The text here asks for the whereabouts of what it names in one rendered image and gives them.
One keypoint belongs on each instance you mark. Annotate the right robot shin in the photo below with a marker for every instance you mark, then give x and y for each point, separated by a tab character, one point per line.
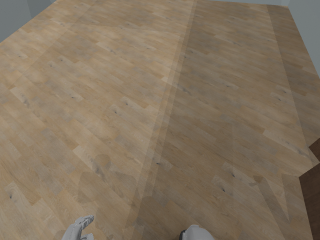
193	226

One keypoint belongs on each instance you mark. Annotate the cupboard door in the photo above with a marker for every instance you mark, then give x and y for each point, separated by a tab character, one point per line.
315	148

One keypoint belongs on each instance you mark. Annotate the robot left hand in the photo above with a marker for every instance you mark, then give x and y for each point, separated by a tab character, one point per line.
74	231

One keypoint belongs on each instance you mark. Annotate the robot right thigh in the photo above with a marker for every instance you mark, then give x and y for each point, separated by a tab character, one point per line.
197	233

